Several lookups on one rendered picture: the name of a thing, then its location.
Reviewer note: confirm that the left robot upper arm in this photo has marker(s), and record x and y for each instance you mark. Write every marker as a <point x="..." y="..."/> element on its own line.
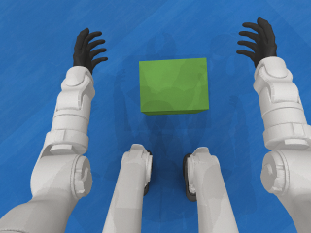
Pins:
<point x="58" y="182"/>

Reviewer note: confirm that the robot left shin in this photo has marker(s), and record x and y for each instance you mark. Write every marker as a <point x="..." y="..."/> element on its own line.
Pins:
<point x="134" y="147"/>

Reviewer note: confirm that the robot right hand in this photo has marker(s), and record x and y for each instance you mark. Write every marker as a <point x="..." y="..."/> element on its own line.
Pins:
<point x="264" y="45"/>

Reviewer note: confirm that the robot right shin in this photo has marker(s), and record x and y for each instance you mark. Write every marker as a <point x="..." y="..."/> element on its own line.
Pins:
<point x="202" y="150"/>

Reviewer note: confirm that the carton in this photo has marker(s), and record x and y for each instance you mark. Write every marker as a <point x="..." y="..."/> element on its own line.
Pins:
<point x="173" y="86"/>

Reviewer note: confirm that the robot right forearm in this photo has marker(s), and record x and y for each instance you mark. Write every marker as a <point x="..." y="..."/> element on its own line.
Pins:
<point x="285" y="125"/>

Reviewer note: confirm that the robot left forearm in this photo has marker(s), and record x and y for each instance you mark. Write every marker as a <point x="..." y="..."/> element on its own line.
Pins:
<point x="71" y="116"/>

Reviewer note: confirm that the right robot upper arm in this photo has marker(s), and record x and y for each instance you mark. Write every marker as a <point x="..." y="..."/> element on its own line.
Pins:
<point x="287" y="174"/>

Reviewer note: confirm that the robot shin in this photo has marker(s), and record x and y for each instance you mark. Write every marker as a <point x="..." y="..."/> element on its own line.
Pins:
<point x="134" y="147"/>
<point x="202" y="150"/>

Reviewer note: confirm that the robot left hand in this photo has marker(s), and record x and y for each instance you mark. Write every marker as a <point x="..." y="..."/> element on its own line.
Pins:
<point x="82" y="51"/>

